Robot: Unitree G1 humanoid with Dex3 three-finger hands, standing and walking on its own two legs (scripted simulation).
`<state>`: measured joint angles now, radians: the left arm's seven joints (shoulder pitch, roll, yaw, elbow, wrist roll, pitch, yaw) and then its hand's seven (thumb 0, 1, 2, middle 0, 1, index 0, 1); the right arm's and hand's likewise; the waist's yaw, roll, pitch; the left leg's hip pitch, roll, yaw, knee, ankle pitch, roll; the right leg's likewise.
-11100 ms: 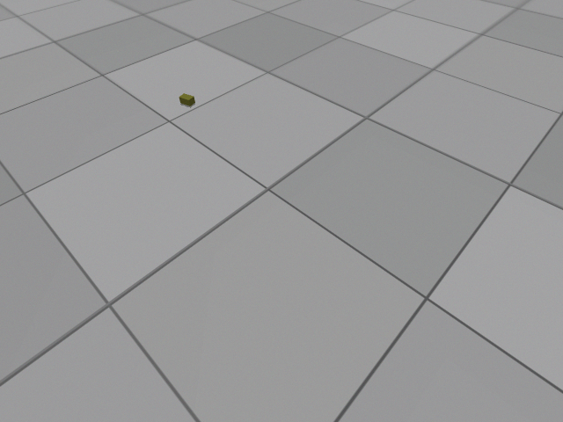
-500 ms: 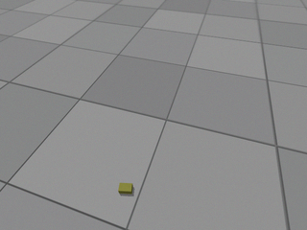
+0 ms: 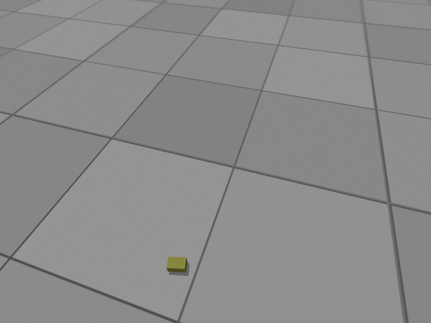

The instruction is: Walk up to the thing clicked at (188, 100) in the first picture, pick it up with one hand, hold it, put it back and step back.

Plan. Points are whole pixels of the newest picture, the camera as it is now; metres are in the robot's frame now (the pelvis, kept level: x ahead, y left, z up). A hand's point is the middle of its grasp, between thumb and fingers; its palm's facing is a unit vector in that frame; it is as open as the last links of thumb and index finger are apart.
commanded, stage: stand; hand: left
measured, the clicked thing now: (177, 264) +0.52 +0.20 -0.76
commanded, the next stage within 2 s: none
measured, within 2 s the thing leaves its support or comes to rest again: neither
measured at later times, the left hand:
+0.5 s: hand out of the picture +0.06 +0.24 -0.15, palm faces -0.02 -0.94 -0.35, open 7.4 cm
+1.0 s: hand out of the picture +0.06 +0.23 -0.15, palm faces -0.03 -0.94 -0.35, open 7.4 cm
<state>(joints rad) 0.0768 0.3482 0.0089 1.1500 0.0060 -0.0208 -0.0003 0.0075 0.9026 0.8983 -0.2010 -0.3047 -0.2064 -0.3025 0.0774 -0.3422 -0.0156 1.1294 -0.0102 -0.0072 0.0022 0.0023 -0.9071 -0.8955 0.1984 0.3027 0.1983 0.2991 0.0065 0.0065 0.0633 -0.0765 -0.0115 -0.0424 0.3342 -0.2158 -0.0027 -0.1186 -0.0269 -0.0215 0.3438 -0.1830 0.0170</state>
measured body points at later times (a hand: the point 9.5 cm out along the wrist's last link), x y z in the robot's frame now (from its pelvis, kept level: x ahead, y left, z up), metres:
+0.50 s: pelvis -0.02 -0.02 +0.00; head -0.01 -0.02 +0.45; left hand +0.06 +0.29 -0.13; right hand +0.05 -0.31 -0.14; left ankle -0.02 +0.12 -0.75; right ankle +0.00 -0.13 -0.75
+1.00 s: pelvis -0.01 -0.02 +0.00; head +0.00 -0.03 +0.45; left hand +0.07 +0.28 -0.13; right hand +0.05 -0.32 -0.14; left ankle -0.02 +0.12 -0.75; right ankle +0.00 -0.13 -0.75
